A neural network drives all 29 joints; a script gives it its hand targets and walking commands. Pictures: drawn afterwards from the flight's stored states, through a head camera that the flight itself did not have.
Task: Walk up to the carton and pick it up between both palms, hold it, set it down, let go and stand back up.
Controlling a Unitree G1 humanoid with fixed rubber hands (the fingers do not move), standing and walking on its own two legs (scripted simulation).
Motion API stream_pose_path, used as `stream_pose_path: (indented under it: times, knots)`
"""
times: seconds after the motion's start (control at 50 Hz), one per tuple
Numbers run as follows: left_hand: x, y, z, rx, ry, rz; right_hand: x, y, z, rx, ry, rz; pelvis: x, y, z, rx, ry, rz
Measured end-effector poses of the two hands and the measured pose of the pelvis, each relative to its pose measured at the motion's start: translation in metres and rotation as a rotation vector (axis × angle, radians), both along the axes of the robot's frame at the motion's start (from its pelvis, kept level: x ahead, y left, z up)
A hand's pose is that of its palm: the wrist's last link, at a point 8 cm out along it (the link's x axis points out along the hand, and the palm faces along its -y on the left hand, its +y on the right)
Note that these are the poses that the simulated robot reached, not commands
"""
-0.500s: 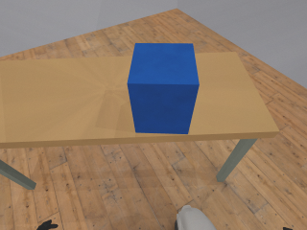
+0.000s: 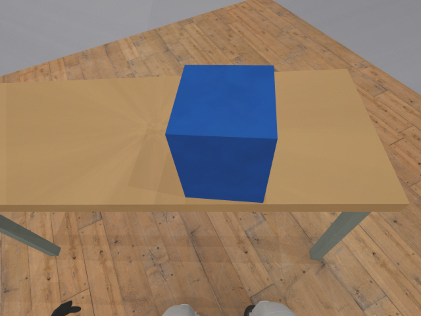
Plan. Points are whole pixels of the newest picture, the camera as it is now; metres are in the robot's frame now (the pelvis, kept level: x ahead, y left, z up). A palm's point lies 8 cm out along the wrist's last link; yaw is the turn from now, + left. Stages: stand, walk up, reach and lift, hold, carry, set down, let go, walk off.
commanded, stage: walk up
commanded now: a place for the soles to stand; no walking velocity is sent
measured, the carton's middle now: (225, 137) +0.49 -0.01 +0.00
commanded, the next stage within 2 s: reach and lift in 1.96 s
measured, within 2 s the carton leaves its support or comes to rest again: neither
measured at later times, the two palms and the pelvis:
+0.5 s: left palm out of the picture +0.10 +0.35 -0.08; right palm out of the picture +0.11 -0.29 -0.09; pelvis +0.02 +0.03 -0.01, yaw +0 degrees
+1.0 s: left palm out of the picture +0.12 +0.33 -0.08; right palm (404, 309) +0.13 -0.32 -0.09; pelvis +0.03 +0.00 -0.01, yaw -1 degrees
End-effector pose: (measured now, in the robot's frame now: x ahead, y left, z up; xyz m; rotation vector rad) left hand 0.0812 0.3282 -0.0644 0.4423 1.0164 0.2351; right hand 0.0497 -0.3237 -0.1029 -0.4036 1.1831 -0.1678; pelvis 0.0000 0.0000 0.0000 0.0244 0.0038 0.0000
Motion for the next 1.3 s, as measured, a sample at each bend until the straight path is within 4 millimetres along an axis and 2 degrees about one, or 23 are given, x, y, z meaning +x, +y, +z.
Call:
stream_pose_path:
  times: [0.08, 0.16, 0.28, 0.42, 0.56, 0.84, 1.0, 1.18, 1.3]
  knots:
    - [0.001, 0.01, -0.015, -0.027, 0.011, 0.01, 0.003, 0.014, -0.001, -0.018, -0.018, -0.001, 0.001, 0.012, -0.006, -0.005, -0.005, 0.005]
    - [0.005, 0.015, -0.017, -0.045, -0.013, 0.017, 0.016, 0.025, 0.004, -0.015, -0.066, 0.004, 0.003, 0.018, -0.006, -0.014, -0.012, 0.003]
    - [0.011, 0.019, -0.017, -0.051, -0.049, 0.013, 0.042, 0.031, 0.01, -0.018, -0.14, 0.018, 0.006, 0.023, -0.007, -0.021, -0.016, 0.003]
    - [0.017, 0.021, -0.018, -0.054, -0.045, 0.01, 0.054, 0.034, 0.012, -0.014, -0.143, 0.025, 0.012, 0.025, -0.006, -0.024, -0.006, 0.003]
    - [0.023, 0.02, -0.017, -0.054, -0.046, 0.005, 0.062, 0.034, 0.012, -0.013, -0.141, 0.026, 0.018, 0.025, -0.005, -0.024, 0.004, 0.004]
    - [0.021, 0.016, -0.014, -0.039, -0.05, -0.002, 0.066, 0.03, 0.014, -0.007, -0.185, 0.027, 0.013, 0.02, -0.005, -0.018, -0.003, 0.004]
    - [0.039, -0.001, -0.015, -0.033, -0.061, -0.015, 0.082, 0.009, 0.013, -0.02, -0.218, 0.03, 0.027, 0.004, -0.01, -0.014, 0.0, -0.01]
    - [0.064, -0.007, -0.013, -0.031, -0.039, -0.032, 0.099, 0.003, 0.015, -0.025, -0.22, 0.022, 0.047, 0.0, -0.006, -0.01, 0.034, -0.009]
    - [0.071, -0.009, -0.012, -0.03, -0.045, -0.036, 0.105, 0.0, 0.015, -0.028, -0.219, 0.021, 0.054, -0.002, -0.006, -0.009, 0.036, -0.01]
